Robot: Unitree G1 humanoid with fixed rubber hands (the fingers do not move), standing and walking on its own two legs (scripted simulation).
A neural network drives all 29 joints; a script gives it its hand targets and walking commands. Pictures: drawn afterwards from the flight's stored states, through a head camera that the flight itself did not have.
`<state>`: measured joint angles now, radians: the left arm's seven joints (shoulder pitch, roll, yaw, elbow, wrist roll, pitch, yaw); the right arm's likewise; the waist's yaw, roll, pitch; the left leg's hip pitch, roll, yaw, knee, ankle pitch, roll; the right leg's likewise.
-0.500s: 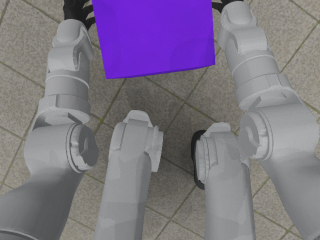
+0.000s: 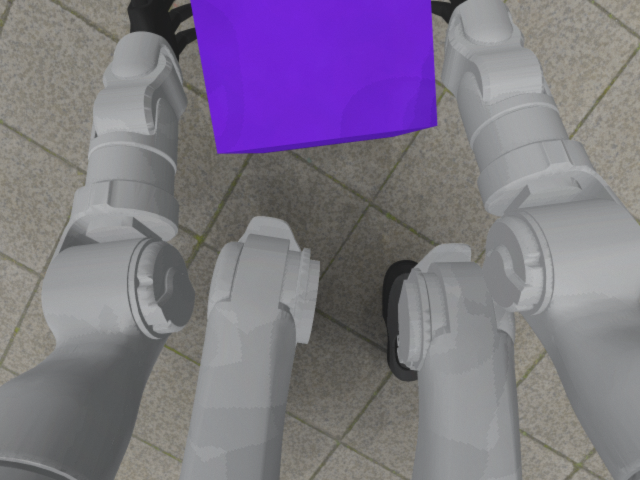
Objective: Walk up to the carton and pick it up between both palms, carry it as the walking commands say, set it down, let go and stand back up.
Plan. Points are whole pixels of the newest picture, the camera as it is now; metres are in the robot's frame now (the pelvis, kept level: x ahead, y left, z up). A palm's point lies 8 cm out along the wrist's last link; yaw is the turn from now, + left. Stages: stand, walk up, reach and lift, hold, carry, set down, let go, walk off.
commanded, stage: set down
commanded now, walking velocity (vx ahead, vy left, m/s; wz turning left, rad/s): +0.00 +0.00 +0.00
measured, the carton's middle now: (316, 50) +0.51 +0.09 -0.25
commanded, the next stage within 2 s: none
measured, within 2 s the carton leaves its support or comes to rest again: neither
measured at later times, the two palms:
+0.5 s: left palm (144, 33) +0.49 +0.25 -0.17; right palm (471, 0) +0.55 -0.06 -0.17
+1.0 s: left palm (88, 1) +0.50 +0.27 -0.12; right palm out of the picture +0.57 -0.07 -0.12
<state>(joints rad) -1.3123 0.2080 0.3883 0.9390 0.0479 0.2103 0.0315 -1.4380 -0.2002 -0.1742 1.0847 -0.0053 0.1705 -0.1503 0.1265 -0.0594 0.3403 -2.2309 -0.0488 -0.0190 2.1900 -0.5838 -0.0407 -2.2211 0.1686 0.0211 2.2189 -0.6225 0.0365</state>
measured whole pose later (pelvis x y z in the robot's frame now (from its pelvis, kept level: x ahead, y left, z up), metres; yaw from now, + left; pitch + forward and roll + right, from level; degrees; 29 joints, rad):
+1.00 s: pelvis +0.00 +0.01 +0.01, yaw +2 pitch +38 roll +0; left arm -1.32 0.32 0.24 0.99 -0.17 0.08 0.09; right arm -1.39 -0.32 -0.06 0.98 0.13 0.14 -0.15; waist 0.12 -0.02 0.26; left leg -2.25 -0.04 0.01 2.13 -0.54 0.00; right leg -2.21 0.09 0.01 2.16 -0.62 0.03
